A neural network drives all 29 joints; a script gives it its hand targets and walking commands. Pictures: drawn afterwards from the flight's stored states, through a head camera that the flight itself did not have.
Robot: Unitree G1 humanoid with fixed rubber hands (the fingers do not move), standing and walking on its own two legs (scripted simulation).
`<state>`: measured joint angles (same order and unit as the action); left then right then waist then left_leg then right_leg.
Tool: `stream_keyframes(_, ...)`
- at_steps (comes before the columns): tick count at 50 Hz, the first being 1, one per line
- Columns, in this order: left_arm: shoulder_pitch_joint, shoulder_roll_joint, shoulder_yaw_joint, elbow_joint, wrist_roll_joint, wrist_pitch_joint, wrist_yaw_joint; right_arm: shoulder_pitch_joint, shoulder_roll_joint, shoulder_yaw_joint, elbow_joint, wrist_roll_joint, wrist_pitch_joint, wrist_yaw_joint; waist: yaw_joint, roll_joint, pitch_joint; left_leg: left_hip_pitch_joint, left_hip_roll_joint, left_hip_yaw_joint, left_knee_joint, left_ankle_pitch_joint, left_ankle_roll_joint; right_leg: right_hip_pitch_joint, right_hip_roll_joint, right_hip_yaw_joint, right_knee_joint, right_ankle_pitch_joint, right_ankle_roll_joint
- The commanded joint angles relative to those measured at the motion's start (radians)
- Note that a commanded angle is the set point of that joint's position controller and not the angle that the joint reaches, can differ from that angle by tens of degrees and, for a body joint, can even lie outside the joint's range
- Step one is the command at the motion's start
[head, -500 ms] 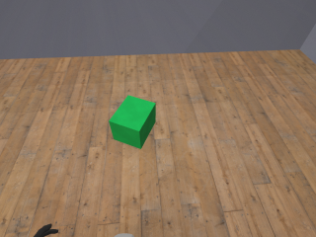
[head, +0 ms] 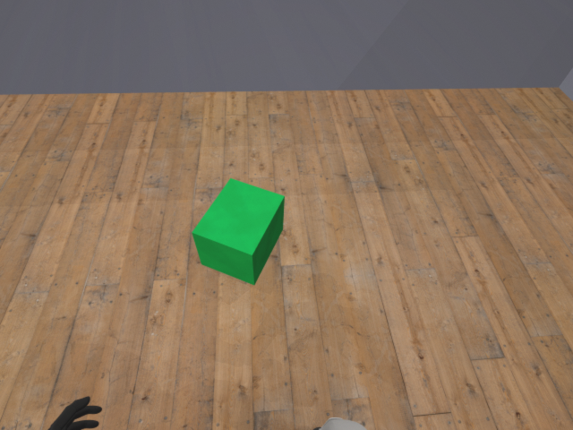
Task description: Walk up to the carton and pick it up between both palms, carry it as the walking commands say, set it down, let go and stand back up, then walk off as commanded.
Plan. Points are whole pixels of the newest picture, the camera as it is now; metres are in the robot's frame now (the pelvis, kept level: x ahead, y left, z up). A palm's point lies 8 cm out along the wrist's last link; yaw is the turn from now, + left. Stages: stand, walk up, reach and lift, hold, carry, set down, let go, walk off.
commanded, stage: walk up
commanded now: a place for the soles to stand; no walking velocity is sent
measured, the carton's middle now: (242, 230) +0.87 +0.13 -0.65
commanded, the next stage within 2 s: none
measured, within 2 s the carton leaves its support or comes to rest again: neither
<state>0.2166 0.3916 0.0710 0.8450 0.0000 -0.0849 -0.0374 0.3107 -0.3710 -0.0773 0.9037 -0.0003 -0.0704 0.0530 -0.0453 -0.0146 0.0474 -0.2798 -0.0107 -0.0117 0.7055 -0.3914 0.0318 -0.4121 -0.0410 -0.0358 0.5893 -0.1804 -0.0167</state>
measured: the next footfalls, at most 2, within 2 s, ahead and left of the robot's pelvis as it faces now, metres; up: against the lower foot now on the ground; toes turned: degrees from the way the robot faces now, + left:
left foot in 0.26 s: +0.15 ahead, +0.15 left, +0.00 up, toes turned +3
right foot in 0.60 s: +0.25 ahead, -0.11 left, +0.00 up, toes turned +0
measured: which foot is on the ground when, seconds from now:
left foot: up 0.00-0.24, down 0.26-0.60, up 0.62-0.88, down 0.90-1.00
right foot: down 0.00-0.28, up 0.30-0.58, down 0.60-0.90, up 0.92-1.00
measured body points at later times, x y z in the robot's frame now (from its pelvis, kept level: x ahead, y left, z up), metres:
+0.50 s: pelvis +0.12 +0.03 +0.00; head +0.14 +0.04 +0.45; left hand +0.20 +0.34 -0.11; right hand +0.18 -0.29 -0.10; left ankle +0.11 +0.15 -0.72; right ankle +0.14 -0.11 -0.69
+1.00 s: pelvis +0.22 +0.03 +0.00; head +0.24 +0.04 +0.45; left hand +0.28 +0.35 -0.12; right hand +0.31 -0.28 -0.10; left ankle +0.25 +0.16 -0.72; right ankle +0.21 -0.10 -0.69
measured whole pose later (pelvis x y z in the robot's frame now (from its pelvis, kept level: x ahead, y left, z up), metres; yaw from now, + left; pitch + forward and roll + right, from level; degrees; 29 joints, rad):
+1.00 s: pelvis +0.22 +0.03 +0.00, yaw +7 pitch -2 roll +0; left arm 0.23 0.39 0.07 0.84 0.00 -0.03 -0.05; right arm 0.32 -0.39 -0.07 0.89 0.00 -0.10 0.03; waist 0.00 -0.03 0.06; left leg -0.34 0.00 -0.01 0.65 -0.28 0.01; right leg -0.38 -0.06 -0.05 0.96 -0.40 -0.01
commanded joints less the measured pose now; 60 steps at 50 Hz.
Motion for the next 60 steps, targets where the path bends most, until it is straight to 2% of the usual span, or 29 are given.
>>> stream_keyframes(1,0.132,0.315,0.096,-0.065,0.006,-0.042,0.023,-0.02,-0.257,-0.035,-0.126,-0.009,-0.012,-0.026,0.102,0.042,-0.057,-0.462,0.038,-0.13,0.447,-0.069,0.01,0.394,-0.386,0.487,-0.31,-0.448,-0.277)
stream_keyframes(4,0.019,0.286,0.086,-0.071,0.009,-0.025,0.012,0.04,-0.234,-0.041,-0.101,0.003,-0.008,0.002,0.047,-0.186,0.101,-0.331,0.072,-0.047,0.255,-0.021,-0.021,0.143,-0.256,0.242,-0.383,-0.445,-0.197)
stream_keyframes(7,0.052,0.302,0.09,-0.07,0.013,-0.02,-0.001,0.028,-0.217,-0.046,-0.094,-0.007,-0.004,0.017,0.074,-0.222,0.044,-0.237,0.052,0.019,0.081,-0.003,-0.037,0.175,-0.251,0.177,-0.347,-0.372,-0.211)
stream_keyframes(10,0.034,0.293,0.082,-0.077,0.014,-0.008,-0.008,0.036,-0.199,-0.045,-0.089,-0.016,-0.018,0.009,0.069,-0.197,-0.018,-0.12,0.034,0.074,-0.111,0.049,-0.025,0.217,-0.23,0.12,-0.241,-0.296,-0.193)
stream_keyframes(12,0.006,0.239,0.062,-0.094,0.015,0.006,-0.011,0.179,-0.218,-0.058,-0.041,-0.024,-0.037,-0.012,-0.016,-0.051,-0.143,0.148,-0.019,0.096,-0.272,0.142,-0.006,0.145,-0.166,0.021,0.048,-0.233,-0.134)
stream_keyframes(14,-0.041,0.109,0.023,-0.143,0.005,0.013,-0.006,0.208,-0.367,-0.092,-0.075,-0.04,-0.051,-0.041,-0.054,0.261,-0.126,0.393,0.304,-0.621,-0.475,-0.217,0.14,-0.364,0.036,-0.019,0.451,-0.322,-0.037)
stream_keyframes(15,-0.071,0.205,0.043,-0.127,0.025,0.022,-0.002,0.168,-0.406,-0.099,-0.1,-0.019,-0.054,-0.046,-0.05,0.14,-0.072,0.304,0.355,-0.688,-0.464,-0.256,0.176,-0.374,-0.026,0.09,0.492,-0.318,-0.019)
stream_keyframes(17,-0.079,0.223,0.046,-0.103,0.011,0.018,-0.001,0.143,-0.359,-0.089,-0.086,-0.009,-0.054,-0.047,-0.017,0.07,0.006,0.247,0.324,-0.587,-0.394,0.029,0.203,-0.371,-0.049,0.102,0.485,-0.255,-0.006)
stream_keyframes(20,-0.025,0.198,0.045,-0.088,0.015,0.017,-0.006,0.137,-0.289,-0.067,-0.086,-0.01,-0.045,-0.048,-0.019,0.133,-0.048,0.279,0.245,-0.382,-0.313,0.338,0.19,-0.273,-0.035,0.048,0.328,-0.281,0.006)
stream_keyframes(26,-0.035,0.17,0.048,-0.104,0.013,0.002,-0.009,0.1,-0.304,-0.066,-0.093,-0.013,-0.033,-0.042,-0.014,0.204,-0.061,0.214,0.258,-0.305,-0.256,0.452,0.21,-0.11,-0.007,-0.004,0.087,-0.275,-0.004)
stream_keyframes(28,0.079,0.166,0.053,-0.074,0.022,-0.018,-0.002,0.039,-0.28,-0.053,-0.117,0.001,-0.024,-0.039,0.063,0.123,-0.123,0.08,0.208,-0.212,-0.102,0.45,0.155,0.152,0.041,-0.041,-0.145,-0.121,-0.04)
stream_keyframes(29,0.188,0.225,0.075,-0.046,0.039,-0.028,0.011,0.028,-0.211,-0.03,-0.133,0.007,-0.025,-0.038,0.115,-0.012,-0.205,-0.119,0.134,-0.129,0.104,0.369,0.092,0.431,-0.042,0.089,-0.191,-0.112,-0.083)
stream_keyframes(30,0.224,0.325,0.107,-0.059,0.043,-0.034,0.019,0.038,-0.116,0.003,-0.163,0.0,-0.032,-0.034,0.135,-0.262,-0.228,-0.41,-0.024,-0.013,0.351,0.026,0.02,0.619,-0.312,0.469,-0.28,-0.245,-0.158)
stream_keyframes(31,0.186,0.365,0.113,-0.065,0.027,-0.026,0.02,-0.003,-0.197,-0.011,-0.152,-0.013,-0.025,-0.047,0.138,-0.166,-0.145,-0.543,-0.013,-0.034,0.437,-0.167,0.008,0.564,-0.437,0.61,-0.312,-0.378,-0.263)
stream_keyframes(32,0.166,0.333,0.103,-0.071,0.012,-0.023,0.014,-0.032,-0.269,-0.03,-0.138,-0.011,-0.022,-0.048,0.135,-0.014,-0.069,-0.528,0.034,-0.112,0.454,-0.106,0.012,0.458,-0.398,0.549,-0.31,-0.464,-0.271)
stream_keyframes(35,0.063,0.279,0.081,-0.073,0.003,-0.012,0.012,0.021,-0.253,-0.036,-0.107,0.005,-0.022,-0.027,0.069,-0.135,0.102,-0.393,0.072,-0.057,0.283,-0.015,-0.015,0.221,-0.265,0.276,-0.348,-0.366,-0.2)
stream_keyframes(37,0.078,0.285,0.084,-0.071,0.01,-0.006,0.002,0.019,-0.237,-0.04,-0.094,0.0,-0.019,-0.014,0.084,-0.202,0.1,-0.309,0.059,0.007,0.176,-0.003,-0.032,0.193,-0.239,0.212,-0.336,-0.27,-0.204)
stream_keyframes(41,0.087,0.287,0.083,-0.083,0.008,0.008,-0.008,0.012,-0.21,-0.037,-0.101,-0.012,-0.034,-0.018,0.094,-0.198,-0.033,-0.154,0.033,0.071,-0.077,0.015,-0.021,0.292,-0.236,0.149,-0.202,-0.07,-0.208)
stream_keyframes(43,0.015,0.25,0.063,-0.101,0.001,0.022,-0.014,0.119,-0.207,-0.042,-0.064,-0.017,-0.051,-0.038,0.011,-0.137,-0.113,0.07,-0.013,0.124,-0.27,0.19,-0.001,0.205,-0.208,0.063,-0.008,0.036,-0.156)
stream_keyframes(44,0.008,0.179,0.039,-0.116,0.003,0.023,-0.01,0.201,-0.252,-0.066,-0.041,-0.027,-0.06,-0.05,-0.031,0.034,-0.195,0.299,0.059,-0.054,-0.307,0.142,0.038,0.043,-0.141,-0.004,0.231,0.038,-0.113)
stream_keyframes(45,-0.007,0.099,0.02,-0.147,-0.001,0.022,-0.011,0.223,-0.359,-0.088,-0.06,-0.038,-0.066,-0.063,-0.05,0.267,-0.175,0.435,0.303,-0.516,-0.414,0.0,0.128,-0.277,0.016,-0.046,0.44,-0.228,-0.048)
stream_keyframes(46,-0.052,0.18,0.041,-0.14,0.019,0.036,-0.003,0.201,-0.418,-0.093,-0.091,-0.016,-0.067,-0.068,-0.05,0.16,-0.112,0.347,0.377,-0.683,-0.427,-0.069,0.196,-0.339,0.0,0.091,0.488,-0.359,-0.023)
stream_keyframes(47,-0.057,0.232,0.055,-0.121,0.023,0.045,-0.004,0.174,-0.397,-0.089,-0.085,0.0,-0.069,-0.069,-0.023,0.044,-0.035,0.267,0.369,-0.629,-0.392,-0.058,0.221,-0.346,-0.042,0.118,0.508,-0.328,-0.016)
stream_keyframes(51,0.013,0.199,0.054,-0.095,0.015,0.036,-0.014,0.101,-0.311,-0.066,-0.089,-0.014,-0.052,-0.062,0.003,0.127,-0.011,0.186,0.26,-0.368,-0.333,0.174,0.205,-0.241,-0.041,0.06,0.336,-0.31,0.002)
stream_keyframes(54,-0.004,0.178,0.055,-0.103,0.019,0.034,-0.011,0.116,-0.318,-0.065,-0.089,-0.015,-0.045,-0.059,-0.012,0.176,-0.051,0.181,0.28,-0.33,-0.276,0.37,0.226,-0.169,-0.028,0.023,0.234,-0.335,0.003)
stream_keyframes(57,0.101,0.154,0.047,-0.061,0.018,0.012,0.007,0.005,-0.3,-0.049,-0.108,-0.006,-0.025,-0.059,0.073,0.164,-0.099,0.043,0.219,-0.19,-0.109,0.53,0.169,0.112,0.022,-0.037,-0.079,-0.155,-0.028)
stream_keyframes(58,0.154,0.194,0.06,-0.045,0.034,0.002,0.017,0.003,-0.234,-0.028,-0.112,0.002,-0.02,-0.06,0.098,0.092,-0.144,-0.073,0.169,-0.133,0.029,0.438,0.104,0.289,-0.002,0.036,-0.139,-0.085,-0.056)
stream_keyframes(59,0.182,0.278,0.079,-0.04,0.052,-0.006,0.028,0.016,-0.141,0.005,-0.135,0.005,-0.021,-0.063,0.106,-0.173,-0.154,-0.282,0.042,-0.028,0.25,0.235,0.035,0.411,-0.227,0.33,-0.24,-0.084,-0.117)
stream_keyframes(60,0.107,0.323,0.082,-0.064,0.032,0.001,0.029,0.021,-0.128,0.015,-0.13,-0.004,-0.012,-0.073,0.074,-0.227,-0.073,-0.406,-0.039,0.031,0.29,-0.18,-0.004,0.364,-0.389,0.51,-0.313,-0.115,-0.188)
